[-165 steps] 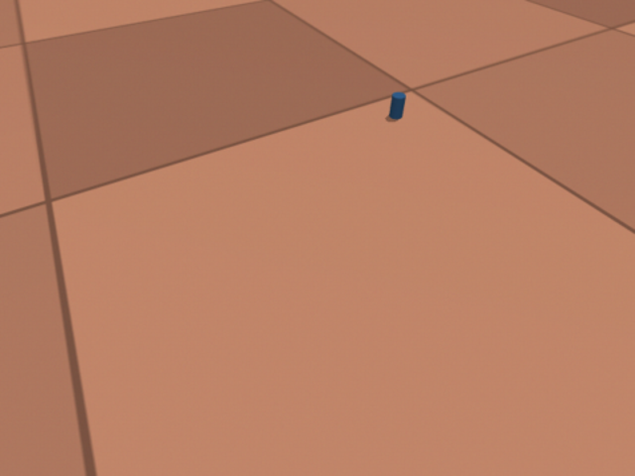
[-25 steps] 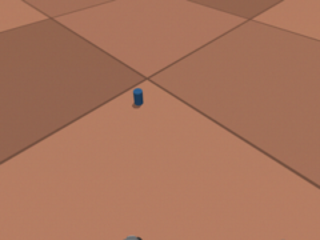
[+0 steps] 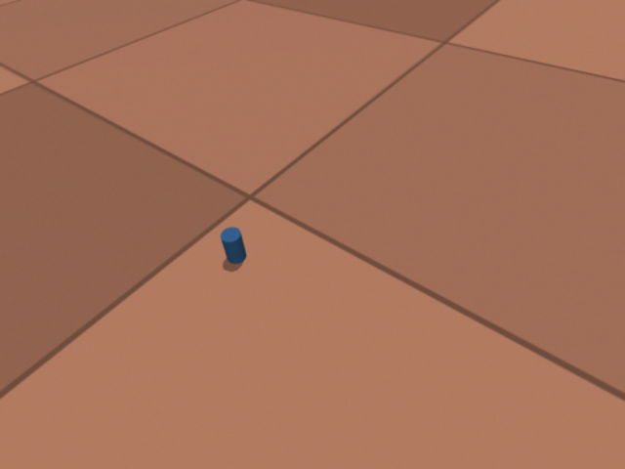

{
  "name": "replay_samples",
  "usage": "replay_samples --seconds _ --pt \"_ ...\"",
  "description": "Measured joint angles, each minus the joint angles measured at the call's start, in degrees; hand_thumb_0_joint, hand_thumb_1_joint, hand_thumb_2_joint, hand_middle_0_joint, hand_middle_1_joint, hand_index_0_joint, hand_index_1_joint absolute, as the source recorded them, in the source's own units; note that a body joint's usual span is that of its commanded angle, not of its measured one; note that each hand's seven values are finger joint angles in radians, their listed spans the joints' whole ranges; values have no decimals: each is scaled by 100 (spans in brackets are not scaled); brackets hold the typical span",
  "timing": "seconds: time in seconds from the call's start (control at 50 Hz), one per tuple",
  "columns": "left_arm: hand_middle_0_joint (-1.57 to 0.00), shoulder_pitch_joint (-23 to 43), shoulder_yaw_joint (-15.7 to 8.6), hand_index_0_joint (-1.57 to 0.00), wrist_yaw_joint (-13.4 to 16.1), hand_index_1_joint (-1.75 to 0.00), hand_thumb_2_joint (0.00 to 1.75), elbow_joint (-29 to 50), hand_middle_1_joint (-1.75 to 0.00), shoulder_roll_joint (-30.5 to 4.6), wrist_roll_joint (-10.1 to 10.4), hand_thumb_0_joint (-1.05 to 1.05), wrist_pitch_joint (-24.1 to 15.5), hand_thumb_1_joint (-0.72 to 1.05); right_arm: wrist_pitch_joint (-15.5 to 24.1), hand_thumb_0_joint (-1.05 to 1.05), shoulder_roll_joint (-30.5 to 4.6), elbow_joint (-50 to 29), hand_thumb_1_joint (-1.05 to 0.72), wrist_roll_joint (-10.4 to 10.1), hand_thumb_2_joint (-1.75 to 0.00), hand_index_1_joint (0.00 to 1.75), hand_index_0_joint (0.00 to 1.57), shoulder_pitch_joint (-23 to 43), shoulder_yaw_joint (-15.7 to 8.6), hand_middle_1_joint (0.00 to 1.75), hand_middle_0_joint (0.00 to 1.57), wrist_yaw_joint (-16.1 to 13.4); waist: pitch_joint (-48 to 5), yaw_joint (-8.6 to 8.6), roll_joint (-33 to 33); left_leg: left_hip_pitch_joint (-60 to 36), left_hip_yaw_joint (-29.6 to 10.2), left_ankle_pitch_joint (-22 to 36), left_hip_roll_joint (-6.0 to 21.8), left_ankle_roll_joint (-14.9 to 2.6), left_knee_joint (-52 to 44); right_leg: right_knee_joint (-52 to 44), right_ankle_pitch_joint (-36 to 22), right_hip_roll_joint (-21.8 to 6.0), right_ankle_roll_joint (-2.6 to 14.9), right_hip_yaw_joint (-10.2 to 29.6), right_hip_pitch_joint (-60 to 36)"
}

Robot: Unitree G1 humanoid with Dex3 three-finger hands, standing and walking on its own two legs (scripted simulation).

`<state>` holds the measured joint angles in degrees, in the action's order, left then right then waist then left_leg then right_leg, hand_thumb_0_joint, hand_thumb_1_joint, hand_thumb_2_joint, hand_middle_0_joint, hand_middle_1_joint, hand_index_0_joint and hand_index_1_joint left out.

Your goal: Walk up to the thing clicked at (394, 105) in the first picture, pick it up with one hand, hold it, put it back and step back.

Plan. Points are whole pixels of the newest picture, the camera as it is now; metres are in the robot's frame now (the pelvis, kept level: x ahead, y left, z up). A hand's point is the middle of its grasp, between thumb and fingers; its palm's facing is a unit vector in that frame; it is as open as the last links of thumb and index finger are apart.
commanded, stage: walk up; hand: left
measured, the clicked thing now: (233, 245) +1.10 +0.28 -0.69
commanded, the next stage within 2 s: none
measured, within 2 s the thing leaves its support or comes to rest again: neither
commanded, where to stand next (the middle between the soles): +0.78 +0.06 m, yaw +1 degrees
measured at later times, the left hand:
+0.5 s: hand (102, 462) +0.22 +0.32 -0.15, palm faces +0.04 -0.93 -0.36, open 7.4 cm
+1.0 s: hand (152, 284) +0.50 +0.29 -0.12, palm faces +0.00 -0.91 -0.41, open 7.4 cm
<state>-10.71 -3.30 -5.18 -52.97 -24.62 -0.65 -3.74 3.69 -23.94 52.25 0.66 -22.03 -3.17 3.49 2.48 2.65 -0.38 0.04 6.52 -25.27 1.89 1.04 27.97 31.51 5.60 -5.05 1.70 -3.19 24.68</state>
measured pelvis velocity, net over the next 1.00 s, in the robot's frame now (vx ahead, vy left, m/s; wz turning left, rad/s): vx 0.42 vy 0.02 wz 0.02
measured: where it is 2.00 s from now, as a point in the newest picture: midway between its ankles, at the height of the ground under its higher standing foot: (290, 324)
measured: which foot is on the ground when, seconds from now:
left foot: down 0.00-0.02, up 0.04-0.44, down 0.46-0.92, up 0.94-1.00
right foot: down 0.00-0.48, up 0.50-0.88, down 0.90-1.00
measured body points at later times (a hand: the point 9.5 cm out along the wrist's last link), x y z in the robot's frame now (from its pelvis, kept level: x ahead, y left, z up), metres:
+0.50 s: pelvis +0.22 +0.03 +0.00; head +0.23 +0.05 +0.45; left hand +0.21 +0.36 -0.13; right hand +0.34 -0.29 -0.09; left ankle +0.31 +0.15 -0.72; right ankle +0.13 -0.12 -0.71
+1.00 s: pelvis +0.42 +0.02 +0.00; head +0.43 -0.01 +0.45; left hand +0.50 +0.34 -0.09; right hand +0.46 -0.30 -0.13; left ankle +0.34 +0.15 -0.67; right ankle +0.49 -0.09 -0.72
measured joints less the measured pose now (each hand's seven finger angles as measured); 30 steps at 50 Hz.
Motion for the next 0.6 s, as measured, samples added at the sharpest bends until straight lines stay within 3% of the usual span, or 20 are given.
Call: replay_samples --seconds 0.04,0.1,0.14,0.2,0.3,0.42,0.46,0.5,0.56,0.6 --pt "-20 102 -52 -20 85 -30 90 42 -30 94 -25 1 -100 91 -69 1 -58 71 -90 8 -90 30 20 43 -15 30 21 -54 79 -40 251 373 -215 -308 235 -161 1216 351 275 201 -19 -145 -50" --pt "-20 123 29 -20 170 -30 90 197 -30 238 48 1 -191 91 -141 1 -74 152 -90 -26 -90 30 20 250 29 30 20 -99 207 -141 345 1337 -675 -123 -31 -299 3201 457 602 223 3 -222 -289" --pt "-20 27 96 -20 208 -30 90 248 -30 325 71 1 -207 91 -136 1 -97 159 -90 -52 -90 30 20 382 51 30 20 -93 212 -205 410 1872 -746 208 -57 -318 3591 162 604 255 12 -270 -601" --pt "-20 -181 147 -21 235 -30 90 252 -30 360 63 1 -213 91 -124 1 -101 85 -90 -19 -90 30 20 557 34 30 20 -23 170 -270 451 2492 -806 615 75 -244 3278 -297 586 327 22 -338 -1023" --pt "-20 -514 115 -21 223 -30 90 209 -30 252 -10 1 -202 90 -171 1 -82 21 -90 71 -90 30 20 757 -29 30 20 127 110 -387 358 2991 -751 1137 339 -79 1980 -691 760 378 19 -422 -1539" --pt "-20 -843 44 -21 190 -30 90 94 -30 19 -26 1 -143 90 -160 1 -89 51 -90 104 -90 30 20 891 -108 30 20 234 37 -544 173 2644 -491 1616 431 -153 664 -461 1406 292 -187 -467 -1969" --pt "-20 -959 47 -21 200 -30 90 37 -30 -52 -37 1 -101 90 -108 1 -115 26 -90 106 -90 30 20 903 -133 30 20 225 -25 -534 109 2358 -398 1642 332 -213 466 -120 1778 188 -272 -459 -2012" --pt "-20 -945 41 -21 254 -30 90 -59 -30 -100 -11 1 -20 90 -7 1 -58 -39 -90 138 -90 30 20 990 -159 30 20 150 66 -494 -100 2309 -255 1501 161 -213 785 990 2037 -2 -142 -192 -1673" --pt "-20 -842 124 -20 321 -30 90 -164 -30 -102 39 1 67 91 77 0 55 -198 -90 23 -90 30 20 975 -103 30 20 64 132 -369 -150 2073 -218 1214 128 -259 818 2786 1993 274 17 269 -808" --pt "-20 -782 143 -20 315 -30 90 -158 -30 -129 79 1 46 91 90 0 147 -239 -90 -14 -90 30 20 901 -23 30 20 15 147 -330 -257 1770 -146 1209 66 -262 533 3057 1690 264 38 371 -367"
